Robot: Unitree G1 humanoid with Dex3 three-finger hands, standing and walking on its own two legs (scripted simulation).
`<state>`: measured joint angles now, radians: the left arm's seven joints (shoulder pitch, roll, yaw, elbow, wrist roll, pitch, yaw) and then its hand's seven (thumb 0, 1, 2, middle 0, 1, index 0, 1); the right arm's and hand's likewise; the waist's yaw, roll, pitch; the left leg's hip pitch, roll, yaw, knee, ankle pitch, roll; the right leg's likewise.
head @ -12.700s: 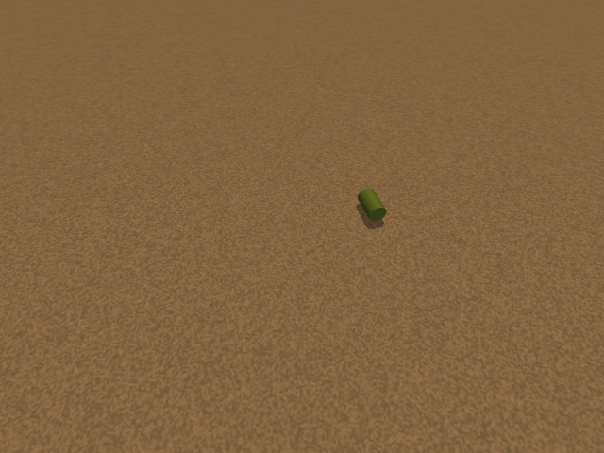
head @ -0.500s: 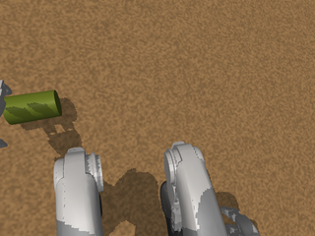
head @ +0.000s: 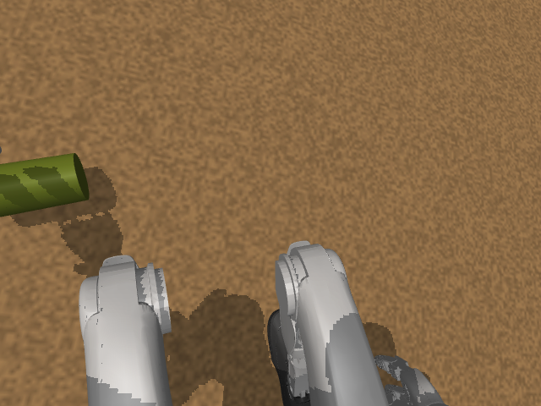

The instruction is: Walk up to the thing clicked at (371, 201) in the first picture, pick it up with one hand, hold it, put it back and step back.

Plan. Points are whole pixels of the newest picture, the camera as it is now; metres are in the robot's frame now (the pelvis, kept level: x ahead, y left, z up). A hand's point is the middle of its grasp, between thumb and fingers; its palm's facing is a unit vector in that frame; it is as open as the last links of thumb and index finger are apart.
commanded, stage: rise first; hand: left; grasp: from above
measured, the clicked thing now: (37, 184) +0.46 +0.35 -0.28
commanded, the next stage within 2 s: approach in 1.04 s
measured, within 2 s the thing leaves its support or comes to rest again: neither
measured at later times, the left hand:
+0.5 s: hand out of the picture +0.41 +0.38 -0.18, palm faces -0.43 -0.14 -0.89, open 14.2 cm
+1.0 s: hand out of the picture +0.42 +0.39 -0.17, palm faces -0.42 -0.13 -0.90, open 14.2 cm
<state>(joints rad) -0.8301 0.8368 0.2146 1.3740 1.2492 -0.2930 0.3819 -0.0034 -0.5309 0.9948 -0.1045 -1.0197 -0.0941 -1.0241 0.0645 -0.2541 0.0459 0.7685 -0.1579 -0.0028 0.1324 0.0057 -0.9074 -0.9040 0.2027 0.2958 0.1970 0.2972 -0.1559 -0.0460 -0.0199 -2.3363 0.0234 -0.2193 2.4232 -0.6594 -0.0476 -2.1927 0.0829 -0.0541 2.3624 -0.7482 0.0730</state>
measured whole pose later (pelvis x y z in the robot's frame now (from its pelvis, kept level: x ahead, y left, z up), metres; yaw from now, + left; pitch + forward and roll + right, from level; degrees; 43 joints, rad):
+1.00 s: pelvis +0.00 +0.00 +0.00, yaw -1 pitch +31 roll -11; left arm -0.88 0.91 0.21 1.38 1.24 -0.28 0.34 0.00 -0.57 1.02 -0.10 -1.03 -0.08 -1.04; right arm 0.08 -0.26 0.10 0.73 -0.16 0.00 0.15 0.01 -0.91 -0.90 0.20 0.30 0.20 0.30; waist -0.19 -0.05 0.00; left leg -2.35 0.02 -0.23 2.45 -0.66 -0.04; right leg -2.19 0.08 -0.07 2.36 -0.74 0.08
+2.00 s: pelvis +0.00 +0.00 +0.00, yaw -1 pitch +32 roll -10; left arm -0.96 0.92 0.11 1.46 1.17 -0.21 0.28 0.00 -0.57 1.00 -0.09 -1.05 -0.08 -1.05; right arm 0.13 -0.27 0.16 0.71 -0.16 -0.04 0.14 0.01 -0.90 -0.90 0.20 0.30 0.20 0.30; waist -0.24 -0.05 0.05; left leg -2.35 0.03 -0.24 2.45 -0.66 -0.04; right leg -2.20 0.08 -0.07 2.37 -0.74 0.09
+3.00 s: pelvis +0.00 +0.01 -0.02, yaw -5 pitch +27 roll -13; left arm -0.96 1.00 0.18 1.65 1.23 -0.24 0.55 0.00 -0.58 1.03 -0.08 -0.97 -0.05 -1.00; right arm 0.03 -0.31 0.25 0.69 -0.25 -0.17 0.21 0.00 -0.90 -0.90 0.20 0.30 0.20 0.30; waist -0.30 -0.13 0.13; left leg -2.36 0.04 -0.30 2.54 -0.69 -0.04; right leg -2.20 0.11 -0.12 2.40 -0.73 0.09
